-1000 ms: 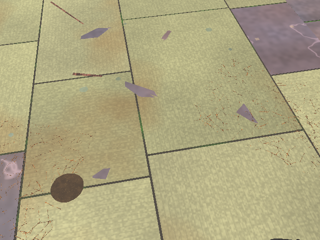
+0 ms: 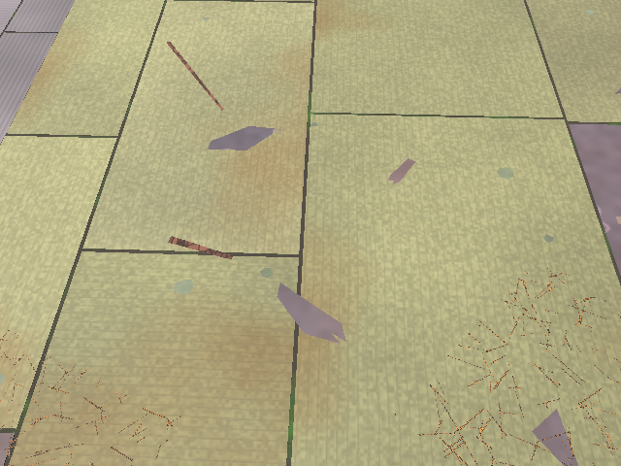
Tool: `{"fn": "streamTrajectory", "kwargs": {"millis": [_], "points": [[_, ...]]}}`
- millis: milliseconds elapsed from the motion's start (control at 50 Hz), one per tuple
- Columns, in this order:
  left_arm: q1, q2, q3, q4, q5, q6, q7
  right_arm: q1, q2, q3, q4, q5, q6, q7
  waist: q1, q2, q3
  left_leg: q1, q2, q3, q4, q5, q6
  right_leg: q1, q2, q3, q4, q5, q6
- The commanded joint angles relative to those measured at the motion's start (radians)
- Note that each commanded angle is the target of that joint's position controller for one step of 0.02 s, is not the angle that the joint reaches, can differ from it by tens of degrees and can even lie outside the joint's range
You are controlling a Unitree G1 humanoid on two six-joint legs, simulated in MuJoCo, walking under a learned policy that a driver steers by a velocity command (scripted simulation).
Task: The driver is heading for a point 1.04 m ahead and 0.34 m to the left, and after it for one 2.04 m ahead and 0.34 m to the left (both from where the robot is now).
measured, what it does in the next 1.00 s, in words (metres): walks ahead, turning left: left foot, then right foot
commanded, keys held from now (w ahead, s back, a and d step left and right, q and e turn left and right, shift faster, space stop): q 0.24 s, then w+q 0.58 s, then w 0.18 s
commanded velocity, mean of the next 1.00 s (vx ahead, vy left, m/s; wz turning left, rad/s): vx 0.30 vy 0.00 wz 0.55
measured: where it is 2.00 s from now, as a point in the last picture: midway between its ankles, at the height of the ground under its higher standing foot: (167, 314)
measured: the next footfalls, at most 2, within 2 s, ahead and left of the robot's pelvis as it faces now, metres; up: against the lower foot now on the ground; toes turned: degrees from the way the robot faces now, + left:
left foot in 0.12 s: +0.18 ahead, +0.12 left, +0.00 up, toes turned +7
right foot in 0.56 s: +0.22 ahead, -0.10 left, +0.00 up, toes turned +22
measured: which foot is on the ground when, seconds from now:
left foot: up 0.00-0.10, down 0.12-0.56, up 0.58-1.00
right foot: down 0.00-0.12, up 0.14-0.54, down 0.56-1.00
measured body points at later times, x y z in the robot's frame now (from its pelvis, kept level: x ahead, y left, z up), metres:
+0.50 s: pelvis +0.11 +0.02 +0.00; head +0.13 +0.03 +0.44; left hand +0.19 +0.33 -0.11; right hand +0.32 -0.22 -0.10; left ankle +0.14 +0.11 -0.74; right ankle +0.18 -0.12 -0.73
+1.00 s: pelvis +0.27 +0.11 -0.02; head +0.30 +0.13 +0.42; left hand +0.07 +0.33 -0.15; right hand +0.60 +0.07 -0.09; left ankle +0.31 +0.28 -0.74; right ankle +0.18 -0.11 -0.74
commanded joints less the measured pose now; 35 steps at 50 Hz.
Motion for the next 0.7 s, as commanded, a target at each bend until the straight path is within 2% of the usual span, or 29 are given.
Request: {"fn": "streamTrajectory", "kwargs": {"millis": [20, 60, 80, 100, 120, 140, 160, 180, 200, 220, 240, 260, 280, 320, 340, 400, 460, 480, 520, 540, 560, 580, 600, 620, 640, 660, 700], "points": [[-0.063, 0.187, 0.04, -0.074, -0.022, 0.009, 0.013, -0.003, -0.05, -0.011, -0.084, -0.005, 0.004, 0.024, -0.03, -0.124, -0.083, 0.111, -0.011, 0.022, -0.08, -0.011, 0.019, 0.036, -0.287, 0.066, -0.008, 0.576, -0.137], [-0.077, 0.201, 0.047, -0.083, -0.035, 0.024, 0.015, 0.003, -0.074, -0.021, -0.105, -0.005, 0.007, 0.035, -0.044, -0.133, -0.085, 0.134, -0.036, 0.045, -0.126, -0.096, 0.049, 0.071, -0.302, 0.069, 0.078, 0.609, -0.114], [-0.09, 0.202, 0.048, -0.09, -0.041, 0.032, 0.017, 0.045, -0.087, -0.03, -0.101, -0.005, 0.004, 0.037, -0.07, -0.125, -0.103, 0.195, -0.065, 0.068, -0.189, -0.088, 0.07, 0.076, -0.287, 0.054, 0.165, 0.65, -0.092], [-0.076, 0.184, 0.044, -0.089, -0.041, 0.038, 0.015, 0.131, -0.122, -0.048, -0.081, -0.007, -0.003, 0.031, -0.108, -0.079, -0.147, 0.332, -0.109, 0.08, -0.283, 0.015, 0.102, 0.045, -0.236, 0.026, 0.323, 0.632, -0.052], [-0.022, 0.159, 0.035, -0.097, -0.012, 0.037, 0.008, 0.198, -0.232, -0.083, -0.08, -0.013, -0.007, 0.008, -0.121, 0.09, -0.21, 0.544, 0.006, -0.111, -0.31, 0.473, 0.165, -0.126, -0.156, -0.001, 0.579, 0.365, 0.027], [0.024, 0.078, 0.008, -0.13, 0.04, 0.03, -0.008, 0.18, -0.316, -0.09, -0.106, -0.024, 0.0, -0.01, -0.035, 0.291, -0.28, 0.788, 0.237, -0.463, -0.244, 0.888, 0.35, -0.473, 0.013, 0.047, 0.923, -0.487, 0.098], [0.005, 0.114, 0.01, -0.135, 0.009, 0.021, -0.023, 0.195, -0.264, -0.069, -0.131, -0.032, -0.007, 0.003, -0.086, 0.178, -0.445, 0.817, 0.297, -0.61, -0.329, 0.642, 0.428, -0.535, 0.037, 0.275, 1.047, -0.509, 0.083], [-0.077, 0.143, 0.017, -0.154, -0.028, 0.023, -0.026, 0.141, -0.223, -0.059, -0.147, -0.026, -0.014, 0.009, -0.093, 0.083, -0.36, 0.747, 0.251, -0.522, -0.366, 0.49, 0.38, -0.587, 0.007, 0.301, 1.052, -0.419, 0.063], [-0.101, 0.139, 0.018, -0.154, -0.024, 0.031, -0.017, 0.079, -0.193, -0.051, -0.151, -0.005, -0.014, 0.004, -0.068, 0.017, -0.272, 0.647, 0.199, -0.44, -0.384, 0.343, 0.317, -0.6, -0.023, 0.301, 0.988, -0.331, 0.057], [-0.109, 0.148, 0.023, -0.147, -0.006, 0.043, -0.003, 0.036, -0.165, -0.041, -0.16, 0.003, -0.007, -0.004, -0.049, -0.01, -0.219, 0.545, 0.164, -0.397, -0.41, 0.232, 0.277, -0.57, -0.045, 0.305, 0.919, -0.274, 0.058], [-0.104, 0.157, 0.028, -0.152, 0.0, 0.054, 0.003, 0.006, -0.161, -0.038, -0.168, -0.003, 0.0, -0.012, -0.024, 0.017, -0.197, 0.451, 0.135, -0.372, -0.432, 0.163, 0.262, -0.508, -0.048, 0.306, 0.866, -0.234, 0.057], [-0.088, 0.154, 0.03, -0.152, 0.003, 0.06, 0.003, 0.002, -0.16, -0.038, -0.175, -0.012, 0.003, -0.017, -0.011, 0.039, -0.207, 0.403, 0.105, -0.358, -0.456, 0.058, 0.253, -0.459, -0.037, 0.295, 0.823, -0.192, 0.054], [-0.08, 0.14, 0.027, -0.153, 0.0, 0.059, 0.001, 0.005, -0.161, -0.039, -0.18, -0.014, 0.002, -0.023, -0.009, 0.056, -0.21, 0.384, 0.082, -0.352, -0.481, -0.067, 0.249, -0.438, -0.029, 0.286, 0.758, -0.163, 0.053], [-0.107, 0.122, 0.021, -0.165, -0.002, 0.052, -0.003, 0.024, -0.171, -0.043, -0.186, -0.004, -0.003, -0.035, -0.027, 0.084, -0.196, 0.37, 0.063, -0.381, -0.526, -0.313, 0.246, -0.429, -0.013, 0.283, 0.625, -0.129, 0.057], [-0.123, 0.116, 0.018, -0.172, -0.003, 0.046, -0.006, 0.027, -0.176, -0.045, -0.189, -0.002, -0.004, -0.041, -0.033, 0.097, -0.188, 0.366, 0.063, -0.397, -0.537, -0.372, 0.242, -0.419, -0.006, 0.287, 0.567, -0.117, 0.06], [-0.149, 0.119, 0.016, -0.184, -0.008, 0.023, -0.019, 0.047, -0.189, -0.048, -0.194, -0.002, -0.006, -0.048, -0.05, 0.111, -0.173, 0.359, 0.061, -0.43, -0.537, -0.432, 0.229, -0.374, 0.014, 0.286, 0.436, -0.099, 0.061], [-0.143, 0.127, 0.02, -0.19, -0.018, 0.0, -0.032, 0.064, -0.19, -0.046, -0.199, 0.001, 0.0, -0.044, -0.051, 0.123, -0.157, 0.331, 0.053, -0.467, -0.527, -0.491, 0.221, -0.297, 0.035, 0.273, 0.341, -0.114, 0.045], [-0.129, 0.126, 0.021, -0.189, -0.021, -0.008, -0.035, 0.063, -0.186, -0.044, -0.202, 0.003, 0.003, -0.042, -0.043, 0.125, -0.148, 0.313, 0.047, -0.478, -0.52, -0.509, 0.216, -0.259, 0.04, 0.269, 0.301, -0.113, 0.035], [-0.046, 0.123, 0.026, -0.165, -0.025, -0.021, -0.039, 0.034, -0.167, -0.036, -0.213, 0.009, 0.012, -0.043, 0.013, 0.109, -0.129, 0.226, 0.003, -0.469, -0.479, -0.549, 0.181, -0.099, 0.035, 0.253, 0.141, -0.03, 0.007], [0.038, 0.147, 0.037, -0.139, -0.021, -0.024, -0.035, 0.012, -0.137, -0.027, -0.225, 0.009, 0.014, -0.043, 0.051, 0.079, -0.127, 0.113, -0.041, -0.431, -0.4, -0.555, 0.137, 0.043, -0.023, 0.282, 0.079, -0.028, -0.018], [0.156, 0.208, 0.052, -0.116, -0.006, -0.023, -0.026, 0.005, -0.053, -0.004, -0.237, 0.012, 0.013, -0.043, 0.076, -0.074, -0.163, -0.036, -0.134, -0.289, -0.103, -0.557, 0.069, 0.19, -0.227, 0.481, -0.003, -0.185, -0.071], [0.15, 0.284, 0.064, -0.122, 0.025, -0.021, -0.031, 0.01, -0.047, -0.002, -0.281, 0.02, -0.002, -0.036, 0.035, -0.25, -0.097, -0.263, -0.211, -0.169, 0.106, -0.497, 0.059, 0.19, -0.395, 0.82, -0.118, -0.446, -0.168], [0.075, 0.259, 0.063, -0.148, 0.026, -0.027, -0.03, -0.004, -0.118, -0.014, -0.29, 0.015, -0.016, -0.027, 0.003, -0.256, -0.017, -0.336, -0.115, -0.192, 0.24, -0.413, 0.054, 0.116, -0.432, 0.869, -0.14, -0.54, -0.207], [0.023, 0.193, 0.047, -0.169, 0.003, -0.029, -0.022, 0.022, -0.152, -0.025, -0.266, 0.009, -0.017, -0.019, -0.011, -0.222, 0.005, -0.344, -0.095, -0.192, 0.289, -0.328, 0.042, 0.107, -0.377, 0.767, -0.143, -0.49, -0.174], [0.004, 0.162, 0.037, -0.179, -0.007, -0.027, -0.018, 0.052, -0.152, -0.029, -0.24, 0.004, -0.015, -0.016, -0.021, -0.194, -0.002, -0.321, -0.083, -0.175, 0.32, -0.269, 0.025, 0.109, -0.325, 0.663, -0.141, -0.387, -0.133], [0.005, 0.156, 0.033, -0.18, -0.006, -0.024, -0.015, 0.054, -0.141, -0.028, -0.234, 0.0, -0.017, -0.011, -0.02, -0.178, 0.001, -0.303, -0.07, -0.159, 0.344, -0.216, 0.012, 0.095, -0.295, 0.578, -0.148, -0.288, -0.112], [0.045, 0.152, 0.028, -0.172, 0.006, -0.031, -0.014, 0.031, -0.103, -0.019, -0.24, 0.003, -0.02, -0.002, -0.001, -0.146, 0.001, -0.265, -0.054, -0.127, 0.392, -0.115, -0.006, 0.059, -0.26, 0.432, -0.162, -0.101, -0.104]]}}
Over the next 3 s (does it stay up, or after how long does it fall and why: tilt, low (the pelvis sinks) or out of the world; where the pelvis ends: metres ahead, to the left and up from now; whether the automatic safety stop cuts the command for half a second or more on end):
stays up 1.32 0.39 -0.01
